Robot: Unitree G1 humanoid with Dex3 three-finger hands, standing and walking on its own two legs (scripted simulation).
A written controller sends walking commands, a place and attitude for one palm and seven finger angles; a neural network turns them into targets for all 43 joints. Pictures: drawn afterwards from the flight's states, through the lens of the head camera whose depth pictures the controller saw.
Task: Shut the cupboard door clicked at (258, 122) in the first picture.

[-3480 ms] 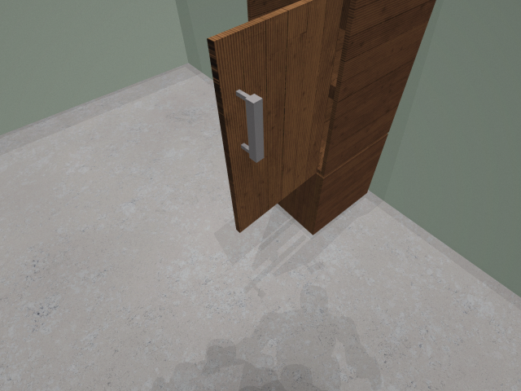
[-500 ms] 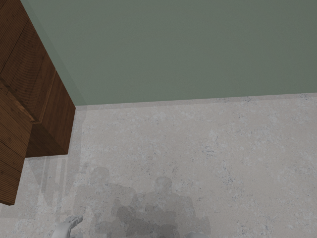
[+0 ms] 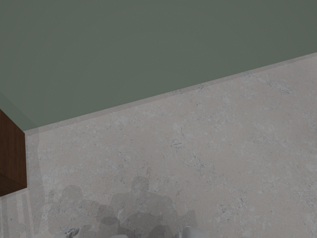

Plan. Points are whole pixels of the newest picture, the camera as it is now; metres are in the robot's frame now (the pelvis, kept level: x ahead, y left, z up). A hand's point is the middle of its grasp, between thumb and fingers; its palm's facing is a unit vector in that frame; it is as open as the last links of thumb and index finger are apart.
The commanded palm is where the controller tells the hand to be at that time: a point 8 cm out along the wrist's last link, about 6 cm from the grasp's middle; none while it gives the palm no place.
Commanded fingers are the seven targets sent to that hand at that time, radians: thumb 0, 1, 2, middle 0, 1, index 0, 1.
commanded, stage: walk around to get in front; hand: left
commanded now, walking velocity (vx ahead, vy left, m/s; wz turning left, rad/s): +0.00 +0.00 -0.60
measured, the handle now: out of the picture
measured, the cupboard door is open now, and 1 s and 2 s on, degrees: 94 94 94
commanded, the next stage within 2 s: none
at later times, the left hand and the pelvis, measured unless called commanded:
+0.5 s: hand (104, 226) +0.16 +0.16 -0.18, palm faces -0.27 -0.94 -0.22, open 7.4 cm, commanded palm none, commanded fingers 0.00 0.90 0.90 -0.20 -0.30 -0.20 -0.30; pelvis +0.03 -0.01 -0.01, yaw -18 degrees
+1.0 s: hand (136, 203) +0.22 +0.08 -0.16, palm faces -0.54 -0.80 -0.25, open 7.4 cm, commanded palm none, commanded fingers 0.00 0.90 0.90 -0.20 -0.30 -0.20 -0.30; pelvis +0.04 -0.05 +0.00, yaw -35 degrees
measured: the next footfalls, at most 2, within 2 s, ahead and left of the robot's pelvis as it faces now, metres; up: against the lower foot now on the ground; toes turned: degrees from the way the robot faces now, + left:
right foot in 0.18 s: +0.02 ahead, -0.15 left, +0.00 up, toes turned -11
left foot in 0.48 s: +0.12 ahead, +0.09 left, +0.00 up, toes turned -14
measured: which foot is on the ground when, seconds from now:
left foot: down 0.00-0.16, up 0.18-0.46, down 0.48-0.80, up 0.82-1.00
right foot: up 0.00-0.16, down 0.18-0.48, up 0.50-0.78, down 0.80-1.00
